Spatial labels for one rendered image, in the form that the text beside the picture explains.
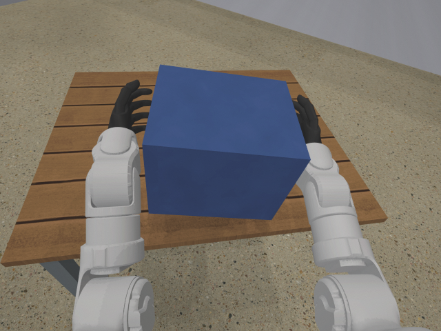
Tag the carton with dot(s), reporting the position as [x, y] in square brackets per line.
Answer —
[221, 145]

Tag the left robot forearm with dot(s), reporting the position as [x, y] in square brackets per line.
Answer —
[113, 200]

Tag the robot left hand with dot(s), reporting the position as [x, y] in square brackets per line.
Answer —
[122, 113]

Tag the robot right upper arm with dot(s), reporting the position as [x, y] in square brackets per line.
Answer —
[356, 302]

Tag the right robot forearm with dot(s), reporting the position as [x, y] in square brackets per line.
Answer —
[338, 242]

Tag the robot right hand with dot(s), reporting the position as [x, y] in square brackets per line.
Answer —
[308, 120]

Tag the robot left upper arm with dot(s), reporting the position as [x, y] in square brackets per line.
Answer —
[115, 304]

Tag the table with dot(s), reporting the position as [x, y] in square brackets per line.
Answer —
[51, 227]

